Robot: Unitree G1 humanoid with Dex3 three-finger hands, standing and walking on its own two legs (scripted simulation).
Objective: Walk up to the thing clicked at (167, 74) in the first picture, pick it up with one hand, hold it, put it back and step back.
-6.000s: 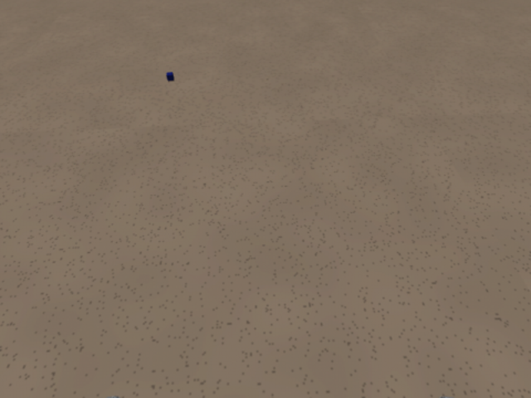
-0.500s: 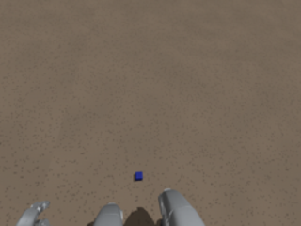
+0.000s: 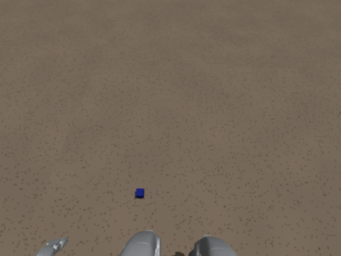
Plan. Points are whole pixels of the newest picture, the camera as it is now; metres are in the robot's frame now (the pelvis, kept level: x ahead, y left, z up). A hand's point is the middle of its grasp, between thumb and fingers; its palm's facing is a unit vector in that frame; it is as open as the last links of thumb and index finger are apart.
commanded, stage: walk up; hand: left
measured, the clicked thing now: (140, 193) +0.46 +0.20 -0.72
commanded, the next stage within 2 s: none
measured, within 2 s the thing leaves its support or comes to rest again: neither
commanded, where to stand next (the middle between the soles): +0.10 -0.10 m, yaw +3 degrees
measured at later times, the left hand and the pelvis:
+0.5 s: hand out of the picture +0.01 +0.10 -0.15, palm faces +0.03 -0.92 -0.38, open 7.4 cm; pelvis -0.02 -0.17 +0.00, yaw +1 degrees
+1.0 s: hand out of the picture +0.02 +0.16 -0.13, palm faces +0.05 -0.89 -0.45, open 7.4 cm; pelvis +0.00 -0.13 +0.01, yaw +5 degrees
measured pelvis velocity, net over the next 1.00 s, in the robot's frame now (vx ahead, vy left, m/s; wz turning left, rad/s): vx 0.00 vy -0.13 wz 0.09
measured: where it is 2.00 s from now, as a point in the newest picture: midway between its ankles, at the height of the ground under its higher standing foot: outside the picture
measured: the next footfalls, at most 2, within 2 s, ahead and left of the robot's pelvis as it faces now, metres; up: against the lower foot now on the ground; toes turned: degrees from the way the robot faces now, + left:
left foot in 0.04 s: +0.06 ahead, +0.06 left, +0.00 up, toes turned +5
right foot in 0.38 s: +0.03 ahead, -0.31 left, +0.00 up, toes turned +3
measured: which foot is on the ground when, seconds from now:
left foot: up 0.00-0.02, down 0.04-0.40, up 0.42-0.84, down 0.86-1.00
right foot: down 0.00-0.04, up 0.06-0.36, down 0.38-0.90, up 0.92-1.00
